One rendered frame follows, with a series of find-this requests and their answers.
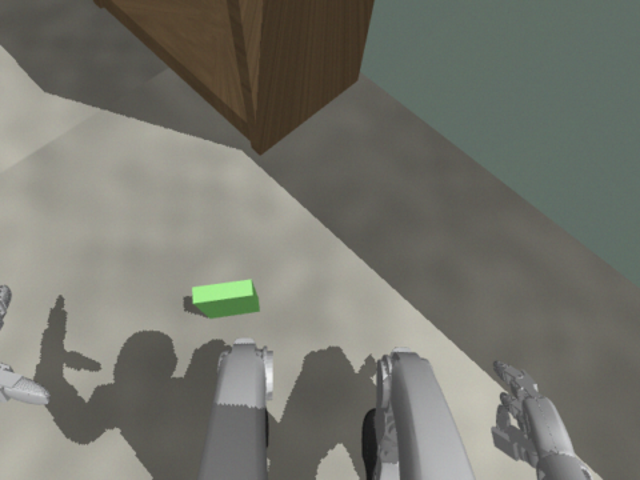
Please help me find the right robot foot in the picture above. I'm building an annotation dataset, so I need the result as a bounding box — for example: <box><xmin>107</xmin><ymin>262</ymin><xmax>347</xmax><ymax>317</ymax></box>
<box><xmin>362</xmin><ymin>408</ymin><xmax>378</xmax><ymax>480</ymax></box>

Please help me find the bookshelf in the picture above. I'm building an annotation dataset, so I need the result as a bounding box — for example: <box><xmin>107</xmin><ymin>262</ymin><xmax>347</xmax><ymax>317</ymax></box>
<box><xmin>93</xmin><ymin>0</ymin><xmax>374</xmax><ymax>156</ymax></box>

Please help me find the left robot hand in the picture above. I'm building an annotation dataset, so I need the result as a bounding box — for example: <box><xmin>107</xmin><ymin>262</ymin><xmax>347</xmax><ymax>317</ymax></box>
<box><xmin>0</xmin><ymin>285</ymin><xmax>51</xmax><ymax>405</ymax></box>

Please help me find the right robot hand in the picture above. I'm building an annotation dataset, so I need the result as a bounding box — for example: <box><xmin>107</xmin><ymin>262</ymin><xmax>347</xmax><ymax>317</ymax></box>
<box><xmin>491</xmin><ymin>361</ymin><xmax>576</xmax><ymax>469</ymax></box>

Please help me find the right robot arm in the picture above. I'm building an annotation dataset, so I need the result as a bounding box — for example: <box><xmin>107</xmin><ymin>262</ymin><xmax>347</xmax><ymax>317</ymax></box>
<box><xmin>536</xmin><ymin>454</ymin><xmax>593</xmax><ymax>480</ymax></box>

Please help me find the carton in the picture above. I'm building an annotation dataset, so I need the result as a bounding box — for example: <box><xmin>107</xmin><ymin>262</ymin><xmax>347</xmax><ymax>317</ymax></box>
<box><xmin>192</xmin><ymin>279</ymin><xmax>260</xmax><ymax>319</ymax></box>

